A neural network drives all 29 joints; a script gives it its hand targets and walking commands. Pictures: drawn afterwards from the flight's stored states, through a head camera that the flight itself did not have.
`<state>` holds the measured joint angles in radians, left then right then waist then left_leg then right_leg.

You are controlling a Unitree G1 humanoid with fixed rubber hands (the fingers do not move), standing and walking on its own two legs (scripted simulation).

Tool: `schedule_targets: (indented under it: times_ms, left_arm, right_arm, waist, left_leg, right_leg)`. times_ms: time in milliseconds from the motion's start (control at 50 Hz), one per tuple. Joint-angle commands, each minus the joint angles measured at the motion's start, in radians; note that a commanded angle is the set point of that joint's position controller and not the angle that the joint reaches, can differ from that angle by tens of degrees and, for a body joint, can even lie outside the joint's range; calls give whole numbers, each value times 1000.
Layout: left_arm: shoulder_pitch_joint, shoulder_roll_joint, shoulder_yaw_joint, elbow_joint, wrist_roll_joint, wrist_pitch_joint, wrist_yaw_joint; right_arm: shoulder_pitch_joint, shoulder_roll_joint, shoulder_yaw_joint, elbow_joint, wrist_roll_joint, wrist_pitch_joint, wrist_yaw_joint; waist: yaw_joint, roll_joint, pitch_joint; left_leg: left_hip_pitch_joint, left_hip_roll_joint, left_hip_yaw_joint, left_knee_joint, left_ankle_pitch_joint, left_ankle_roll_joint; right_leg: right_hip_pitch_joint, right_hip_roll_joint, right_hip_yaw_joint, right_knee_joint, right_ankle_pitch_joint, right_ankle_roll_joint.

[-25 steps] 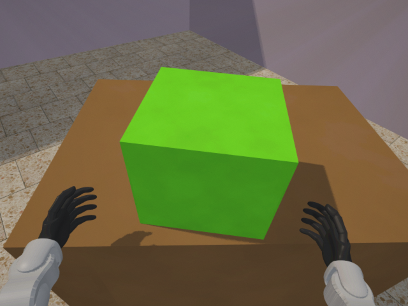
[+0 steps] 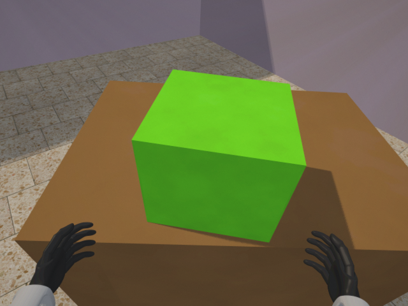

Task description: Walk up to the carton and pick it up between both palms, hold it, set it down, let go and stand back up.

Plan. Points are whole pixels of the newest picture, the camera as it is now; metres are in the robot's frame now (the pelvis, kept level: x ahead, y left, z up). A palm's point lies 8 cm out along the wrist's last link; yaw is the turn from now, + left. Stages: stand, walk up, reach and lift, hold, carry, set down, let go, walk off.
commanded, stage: set down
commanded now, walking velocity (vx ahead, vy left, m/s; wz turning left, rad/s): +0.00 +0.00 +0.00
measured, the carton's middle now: (218, 152) +0.49 -0.02 +0.05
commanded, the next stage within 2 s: none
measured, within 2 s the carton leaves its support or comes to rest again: neither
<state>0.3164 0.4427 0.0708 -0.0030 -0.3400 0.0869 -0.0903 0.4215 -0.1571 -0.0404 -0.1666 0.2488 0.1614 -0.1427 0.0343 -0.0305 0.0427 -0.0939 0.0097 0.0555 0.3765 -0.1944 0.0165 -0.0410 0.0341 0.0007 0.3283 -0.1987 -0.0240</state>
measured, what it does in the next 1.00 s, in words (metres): stands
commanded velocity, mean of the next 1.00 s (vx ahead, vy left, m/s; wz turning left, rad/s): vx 0.00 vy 0.00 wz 0.00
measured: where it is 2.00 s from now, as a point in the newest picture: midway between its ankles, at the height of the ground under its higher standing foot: outside the picture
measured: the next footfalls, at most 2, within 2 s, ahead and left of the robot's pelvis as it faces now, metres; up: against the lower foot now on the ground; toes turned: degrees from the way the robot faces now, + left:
none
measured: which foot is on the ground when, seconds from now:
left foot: down 0.00-1.00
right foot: down 0.00-1.00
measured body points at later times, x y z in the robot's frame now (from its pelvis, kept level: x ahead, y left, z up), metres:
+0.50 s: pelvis +0.02 +0.00 +0.00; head +0.01 +0.02 +0.45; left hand +0.19 +0.27 +0.01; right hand +0.19 -0.21 +0.01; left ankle +0.01 +0.10 -0.75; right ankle -0.01 -0.11 -0.75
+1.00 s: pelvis +0.01 +0.00 +0.00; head +0.01 +0.01 +0.45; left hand +0.18 +0.26 -0.03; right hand +0.18 -0.22 -0.03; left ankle +0.01 +0.10 -0.75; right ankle -0.01 -0.11 -0.75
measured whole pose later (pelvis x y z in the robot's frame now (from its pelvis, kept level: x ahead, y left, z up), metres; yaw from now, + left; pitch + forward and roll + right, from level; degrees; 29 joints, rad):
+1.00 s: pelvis +0.01 +0.00 +0.00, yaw +0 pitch -5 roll -1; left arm 0.36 0.35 0.03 0.20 -0.18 0.06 -0.06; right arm 0.40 -0.13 -0.04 0.20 0.12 -0.02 -0.06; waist 0.03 -0.03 0.06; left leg -0.08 0.01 0.05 0.37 -0.21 0.01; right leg -0.03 0.04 0.00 0.32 -0.21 -0.03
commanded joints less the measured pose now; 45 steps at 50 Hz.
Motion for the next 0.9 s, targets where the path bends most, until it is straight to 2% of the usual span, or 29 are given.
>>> schedule_targets:
  times_ms: [0,180,280,400,500,600,640,720,880]
  left_arm:
    - [-91,193,86,-223,-7,-60,13]
    - [-51,193,78,-184,5,-45,6]
    - [-13,159,77,-153,47,-41,-1]
    - [35,130,74,-160,74,-65,8]
    - [53,109,55,-133,88,-77,15]
    - [49,100,49,-95,103,-83,19]
    - [50,93,51,-84,113,-83,23]
    - [59,76,41,-55,126,-83,21]
    - [15,49,25,29,153,-72,25]
  right_arm:
    - [-80,-88,-57,-239,-16,-41,7]
    - [-40,-57,-59,-188,-46,-7,-1]
    - [-13,-67,-53,-131,-57,-19,1]
    - [17,-65,-44,-117,-63,-82,21]
    - [22,-78,-48,-76,-74,-131,38]
    - [28,-68,-42,-11,-86,-160,47]
    - [26,-76,-42,20,-89,-172,53]
    - [23,-78,-40,74,-98,-193,58]
    - [-35,-76,-40,174,-127,-217,73]
  waist:
    - [4,95,-19]
    - [-8,96,6]
    - [-9,108,12]
    - [8,102,-29]
    - [6,99,-40]
    - [1,87,-38]
    - [6,100,-45]
    - [-5,97,-47]
    - [-11,82,-26]
  left_leg:
    - [36,22,-62,-75,56,-36]
    - [19,27,-67,-74,37,-32]
    - [46,24,-67,-61,144,-48]
    - [74,16,-61,-31,280,-60]
    - [90,12,-53,-22,334,-65]
    - [93,7,-47,-17,341,-63]
    - [101,8,-44,-18,358,-66]
    - [120,5,-38,-13,385,-67]
    - [106,6,-30,-25,305,-60]
  right_leg:
    - [-125,-44,70,-100,-33,-33]
    - [-120,-61,76,-98,-44,-31]
    - [-111,-50,70,-91,20,-30]
    - [-92,-36,56,-85,105,-27]
    - [-90,-26,45,-83,147,-23]
    - [-91,-29,45,-83,169,-18]
    - [-88,-26,41,-78,181,-19]
    - [-87,-24,40,-81,212,-16]
    - [-104,-28,33,-84,161,-14]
